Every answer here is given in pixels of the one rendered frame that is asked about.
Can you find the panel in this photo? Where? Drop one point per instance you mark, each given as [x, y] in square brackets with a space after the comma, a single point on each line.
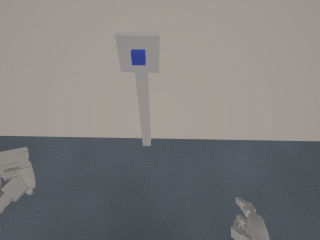
[150, 42]

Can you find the button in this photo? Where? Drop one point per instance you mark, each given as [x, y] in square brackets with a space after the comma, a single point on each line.
[138, 57]

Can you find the robot right hand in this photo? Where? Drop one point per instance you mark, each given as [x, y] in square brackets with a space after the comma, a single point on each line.
[252, 228]

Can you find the robot left hand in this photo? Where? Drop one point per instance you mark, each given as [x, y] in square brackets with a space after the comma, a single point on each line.
[16, 167]

